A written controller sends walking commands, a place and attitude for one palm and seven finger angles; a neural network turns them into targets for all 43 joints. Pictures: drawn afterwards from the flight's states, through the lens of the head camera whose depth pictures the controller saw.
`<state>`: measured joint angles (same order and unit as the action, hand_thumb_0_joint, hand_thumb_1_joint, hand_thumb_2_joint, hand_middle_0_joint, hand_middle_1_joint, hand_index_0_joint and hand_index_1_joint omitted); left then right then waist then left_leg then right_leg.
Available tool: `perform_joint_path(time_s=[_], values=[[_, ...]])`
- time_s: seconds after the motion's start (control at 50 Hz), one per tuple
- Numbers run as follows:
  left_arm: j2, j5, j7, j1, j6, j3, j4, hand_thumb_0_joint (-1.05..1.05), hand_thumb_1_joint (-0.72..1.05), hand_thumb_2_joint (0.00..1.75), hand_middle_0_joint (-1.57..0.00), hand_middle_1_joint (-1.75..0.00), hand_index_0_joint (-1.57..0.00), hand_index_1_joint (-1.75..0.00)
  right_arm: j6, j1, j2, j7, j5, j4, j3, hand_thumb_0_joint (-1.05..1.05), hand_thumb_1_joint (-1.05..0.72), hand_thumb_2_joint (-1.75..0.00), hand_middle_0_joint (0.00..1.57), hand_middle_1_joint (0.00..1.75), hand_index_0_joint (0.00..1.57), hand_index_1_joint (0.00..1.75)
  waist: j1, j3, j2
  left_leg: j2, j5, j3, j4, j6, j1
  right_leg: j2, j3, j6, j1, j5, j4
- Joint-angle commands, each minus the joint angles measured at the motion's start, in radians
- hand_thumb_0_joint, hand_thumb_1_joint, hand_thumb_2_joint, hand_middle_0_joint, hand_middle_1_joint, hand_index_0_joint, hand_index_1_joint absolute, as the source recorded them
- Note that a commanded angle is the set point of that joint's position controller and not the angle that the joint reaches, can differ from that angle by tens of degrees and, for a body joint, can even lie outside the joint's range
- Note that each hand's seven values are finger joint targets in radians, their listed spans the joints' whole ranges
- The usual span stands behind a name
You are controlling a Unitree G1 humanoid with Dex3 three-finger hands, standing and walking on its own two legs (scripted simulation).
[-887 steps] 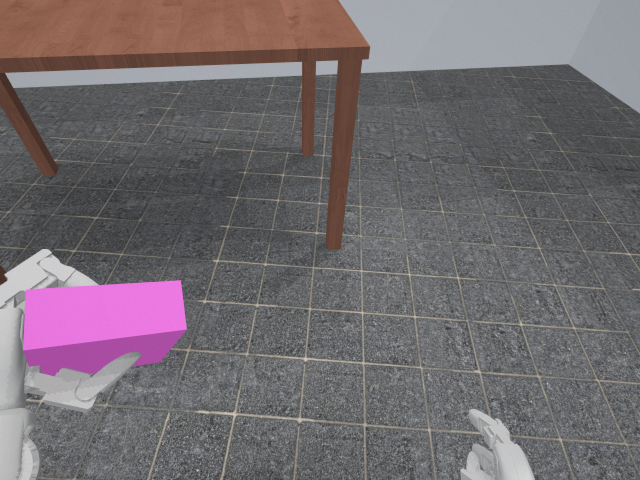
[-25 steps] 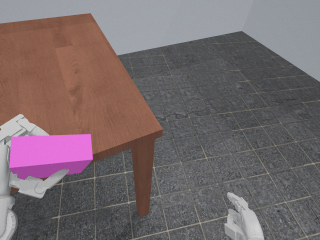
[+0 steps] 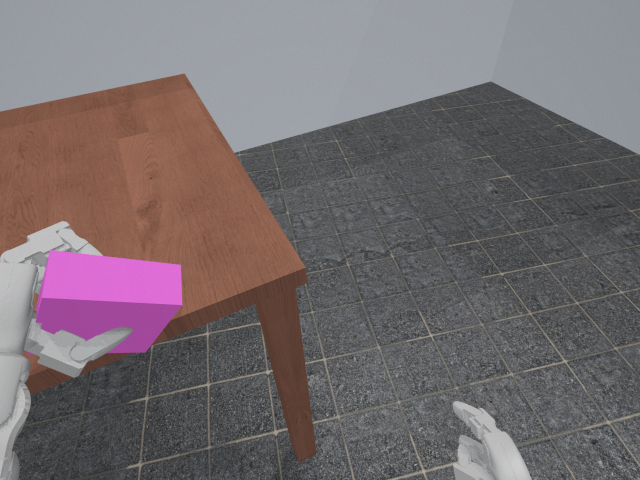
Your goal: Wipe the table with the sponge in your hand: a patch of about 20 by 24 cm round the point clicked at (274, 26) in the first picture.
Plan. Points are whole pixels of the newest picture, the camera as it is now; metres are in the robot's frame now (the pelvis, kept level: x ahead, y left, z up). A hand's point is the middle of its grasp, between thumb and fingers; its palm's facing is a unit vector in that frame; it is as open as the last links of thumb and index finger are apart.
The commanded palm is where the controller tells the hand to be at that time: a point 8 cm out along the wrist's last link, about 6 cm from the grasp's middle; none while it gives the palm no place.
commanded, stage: turn the palm down, sponge in hand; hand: left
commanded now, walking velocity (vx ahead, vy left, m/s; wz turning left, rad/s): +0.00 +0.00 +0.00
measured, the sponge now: (124, 309) +0.25 +0.23 +0.14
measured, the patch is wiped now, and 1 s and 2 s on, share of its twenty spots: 0.05 0.05 0.05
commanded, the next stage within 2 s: move the sponge above the wiping area in 1.96 s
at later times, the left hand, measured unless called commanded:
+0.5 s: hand (71, 303) +0.22 +0.25 +0.19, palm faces +0.36 -0.52 -0.77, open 9.3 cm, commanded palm +0.17 +0.28 +0.24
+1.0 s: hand (13, 282) +0.22 +0.29 +0.22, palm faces +0.37 -0.27 -0.89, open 9.3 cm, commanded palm +0.17 +0.29 +0.28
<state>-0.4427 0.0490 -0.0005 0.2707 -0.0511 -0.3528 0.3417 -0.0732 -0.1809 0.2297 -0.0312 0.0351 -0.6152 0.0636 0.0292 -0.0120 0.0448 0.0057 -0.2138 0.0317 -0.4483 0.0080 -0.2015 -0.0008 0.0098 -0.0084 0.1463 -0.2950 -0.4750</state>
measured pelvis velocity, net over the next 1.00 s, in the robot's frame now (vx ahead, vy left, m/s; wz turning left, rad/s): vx -0.01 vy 0.00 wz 0.02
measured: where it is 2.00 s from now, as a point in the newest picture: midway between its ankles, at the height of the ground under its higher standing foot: outside the picture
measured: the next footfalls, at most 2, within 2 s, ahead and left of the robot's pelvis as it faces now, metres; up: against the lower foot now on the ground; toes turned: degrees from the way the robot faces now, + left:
none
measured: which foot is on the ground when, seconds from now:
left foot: down 0.00-1.00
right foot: down 0.00-1.00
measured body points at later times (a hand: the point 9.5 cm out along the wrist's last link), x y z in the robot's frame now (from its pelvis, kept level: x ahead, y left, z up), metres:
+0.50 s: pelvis +0.00 -0.03 -0.01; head -0.02 -0.07 +0.44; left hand +0.20 +0.28 +0.23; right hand +0.23 -0.25 -0.09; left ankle +0.02 +0.11 -0.74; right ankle -0.02 -0.11 -0.74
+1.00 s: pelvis -0.01 +0.00 +0.00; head -0.04 -0.05 +0.45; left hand +0.20 +0.30 +0.27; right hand +0.26 -0.19 -0.07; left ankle +0.02 +0.11 -0.74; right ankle -0.02 -0.11 -0.74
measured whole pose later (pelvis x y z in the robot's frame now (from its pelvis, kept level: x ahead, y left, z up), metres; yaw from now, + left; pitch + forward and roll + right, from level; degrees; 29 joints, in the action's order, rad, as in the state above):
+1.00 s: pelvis -0.01 +0.00 +0.00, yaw +1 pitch -4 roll +0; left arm -0.65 0.51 -0.05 0.02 -0.59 -0.12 0.44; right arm 0.06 0.01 0.27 0.08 -0.05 -0.65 0.09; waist 0.12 -0.02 0.11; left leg 0.01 -0.19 0.01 -0.45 0.01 -0.19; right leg -0.01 -0.01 -0.01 0.12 -0.29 -0.47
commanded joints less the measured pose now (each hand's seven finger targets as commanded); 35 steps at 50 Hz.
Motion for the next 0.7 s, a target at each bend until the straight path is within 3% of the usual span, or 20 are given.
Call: perform_joint_path(time_s=[0.0, 0.02, 0.04, 0.06, 0.1, 0.16, 0.2, 0.24, 0.3, 0.34, 0.36, 0.44, 0.46, 0.5, 0.54, 0.6, 0.68], values=[[-0.305, -0.030, 0.041, -0.062, 0.076, -0.236, 0.265, 0.00, 0.10, 1.30, -1.20, -1.60, -1.20, -1.60, -0.041, 0.174, 0.131, 0.044, -0.009, 0.174, -0.075, 0.00, -0.90, -0.90, 0.20, 0.30, 0.20, 0.30, 0.045, -0.081, -0.066, 0.006, 0.131, 0.000, 0.027, 0.001, 0.026, 0.036, -0.071, 0.000, 0.039, 0.139, 0.076], [-0.317, -0.036, 0.050, -0.086, 0.086, -0.251, 0.257, 0.00, 0.10, 1.30, -1.20, -1.60, -1.20, -1.60, -0.036, 0.170, 0.129, 0.052, -0.012, 0.164, -0.079, 0.00, -0.90, -0.90, 0.20, 0.30, 0.20, 0.30, 0.044, -0.082, -0.063, 0.010, 0.132, 0.006, 0.012, 0.000, 0.022, 0.032, -0.063, 0.005, 0.043, 0.141, 0.082], [-0.356, -0.030, 0.066, -0.144, 0.090, -0.273, 0.259, 0.00, 0.10, 1.30, -1.20, -1.60, -1.20, -1.60, -0.033, 0.176, 0.127, 0.061, -0.015, 0.152, -0.078, 0.00, -0.90, -0.90, 0.20, 0.30, 0.20, 0.30, 0.043, -0.078, -0.013, 0.018, 0.121, 0.016, 0.003, 0.000, 0.033, 0.030, -0.045, 0.005, 0.049, 0.127, 0.094], [-0.338, -0.020, 0.078, -0.173, 0.088, -0.248, 0.247, 0.00, 0.10, 1.30, -1.20, -1.60, -1.20, -1.60, -0.032, 0.164, 0.122, 0.065, -0.013, 0.150, -0.084, 0.00, -0.90, -0.90, 0.20, 0.30, 0.20, 0.30, 0.042, -0.101, 0.020, 0.025, 0.123, 0.016, -0.010, 0.000, 0.032, 0.021, -0.038, 0.005, 0.043, 0.133, 0.092], [-0.310, 0.009, 0.084, -0.169, 0.064, -0.198, 0.173, 0.00, 0.10, 1.30, -1.20, -1.60, -1.20, -1.60, -0.025, 0.152, 0.124, 0.077, -0.024, 0.131, -0.087, 0.00, -0.90, -0.90, 0.20, 0.30, 0.20, 0.30, 0.029, -0.072, 0.019, 0.031, 0.111, 0.020, -0.025, 0.004, 0.025, 0.012, -0.023, 0.015, 0.062, 0.133, 0.104], [-0.336, 0.052, 0.057, -0.248, 0.010, -0.137, 0.157, 0.00, 0.10, 1.30, -1.20, -1.60, -1.20, -1.60, -0.022, 0.168, 0.134, 0.097, -0.035, 0.128, -0.085, 0.00, -0.90, -0.90, 0.20, 0.30, 0.20, 0.30, 0.022, -0.077, 0.035, 0.040, 0.085, 0.021, -0.038, 0.010, 0.025, -0.010, 0.006, 0.029, 0.067, 0.129, 0.114], [-0.341, 0.082, 0.025, -0.267, -0.020, -0.092, 0.154, 0.00, 0.10, 1.30, -1.20, -1.60, -1.20, -1.60, -0.024, 0.177, 0.137, 0.111, -0.041, 0.132, -0.085, 0.00, -0.90, -0.90, 0.20, 0.30, 0.20, 0.30, 0.021, -0.079, -0.004, 0.042, 0.073, 0.015, -0.045, 0.014, 0.018, -0.021, 0.025, 0.040, 0.064, 0.140, 0.112], [-0.349, 0.107, 0.002, -0.316, -0.032, -0.057, 0.211, 0.00, 0.10, 1.30, -1.20, -1.60, -1.20, -1.60, -0.027, 0.207, 0.134, 0.121, -0.046, 0.142, -0.080, 0.00, -0.90, -0.90, 0.20, 0.30, 0.20, 0.30, 0.021, -0.095, 0.019, 0.046, 0.093, 0.014, -0.053, 0.019, 0.044, -0.020, 0.030, 0.040, 0.065, 0.165, 0.107], [-0.408, 0.125, -0.008, -0.292, -0.029, -0.113, 0.197, 0.00, 0.10, 1.30, -1.20, -1.60, -1.20, -1.60, -0.031, 0.194, 0.139, 0.131, -0.045, 0.137, -0.085, 0.00, -0.90, -0.90, 0.20, 0.30, 0.20, 0.30, 0.040, -0.108, -0.045, 0.041, 0.104, -0.006, -0.056, 0.016, 0.021, -0.031, 0.044, 0.052, 0.036, 0.230, 0.090], [-0.478, 0.134, 0.004, -0.273, -0.035, -0.187, 0.206, 0.00, 0.10, 1.30, -1.20, -1.60, -1.20, -1.60, -0.021, 0.209, 0.137, 0.131, -0.044, 0.138, -0.083, 0.00, -0.90, -0.90, 0.20, 0.30, 0.20, 0.30, 0.064, -0.131, -0.028, 0.042, 0.133, -0.007, -0.065, 0.009, 0.020, -0.035, 0.055, 0.052, 0.001, 0.284, 0.076], [-0.455, 0.138, 0.011, -0.283, -0.039, -0.174, 0.212, 0.00, 0.10, 1.30, -1.20, -1.60, -1.20, -1.60, -0.016, 0.210, 0.128, 0.128, -0.046, 0.141, -0.081, 0.00, -0.90, -0.90, 0.20, 0.30, 0.20, 0.30, 0.060, -0.141, -0.031, 0.044, 0.141, -0.005, -0.065, 0.009, 0.013, -0.037, 0.045, 0.054, -0.007, 0.307, 0.066], [-0.475, 0.158, 0.049, -0.201, -0.098, -0.210, 0.208, 0.00, 0.10, 1.30, -1.20, -1.60, -1.20, -1.60, 0.008, 0.215, 0.131, 0.119, -0.052, 0.151, -0.078, 0.00, -0.90, -0.90, 0.20, 0.30, 0.20, 0.30, 0.083, -0.149, 0.011, 0.044, 0.185, 0.005, -0.052, 0.004, 0.013, -0.020, 0.015, 0.046, -0.033, 0.365, 0.038], [-0.449, 0.165, 0.053, -0.216, -0.120, -0.177, 0.222, 0.00, 0.10, 1.30, -1.20, -1.60, -1.20, -1.60, 0.012, 0.219, 0.130, 0.116, -0.058, 0.157, -0.075, 0.00, -0.90, -0.90, 0.20, 0.30, 0.20, 0.30, 0.075, -0.148, 0.016, 0.041, 0.187, 0.008, -0.048, 0.004, 0.011, -0.020, 0.006, 0.045, -0.028, 0.360, 0.035], [-0.456, 0.184, 0.051, -0.184, -0.177, -0.167, 0.205, 0.00, 0.10, 1.30, -1.20, -1.60, -1.20, -1.60, 0.019, 0.222, 0.142, 0.117, -0.063, 0.159, -0.075, 0.00, -0.90, -0.90, 0.20, 0.30, 0.20, 0.30, 0.076, -0.132, -0.002, 0.037, 0.196, 0.009, -0.046, 0.005, 0.005, -0.019, 0.006, 0.048, -0.023, 0.385, 0.031], [-0.445, 0.214, 0.043, -0.220, -0.228, -0.121, 0.240, 0.00, 0.10, 1.30, -1.20, -1.60, -1.20, -1.60, 0.028, 0.255, 0.144, 0.118, -0.070, 0.168, -0.067, 0.00, -0.90, -0.90, 0.20, 0.30, 0.20, 0.30, 0.070, -0.121, 0.024, 0.038, 0.213, 0.016, -0.038, 0.007, 0.021, -0.002, -0.010, 0.037, -0.008, 0.346, 0.032], [-0.444, 0.259, 0.024, -0.260, -0.276, -0.069, 0.281, 0.00, 0.10, 1.30, -1.20, -1.60, -1.20, -1.60, 0.027, 0.270, 0.153, 0.123, -0.073, 0.174, -0.062, 0.00, -0.90, -0.90, 0.20, 0.30, 0.20, 0.30, 0.064, -0.128, 0.003, 0.035, 0.218, 0.009, -0.024, 0.013, 0.036, 0.012, -0.020, 0.027, 0.010, 0.295, 0.036], [-0.462, 0.325, 0.021, -0.312, -0.313, -0.051, 0.333, 0.00, 0.10, 1.30, -1.20, -1.60, -1.20, -1.60, 0.027, 0.298, 0.150, 0.131, -0.069, 0.173, -0.053, 0.00, -0.90, -0.90, 0.20, 0.30, 0.20, 0.30, 0.074, -0.166, 0.014, 0.032, 0.248, -0.002, -0.010, 0.014, 0.069, 0.025, -0.025, 0.014, 0.002, 0.275, 0.035]])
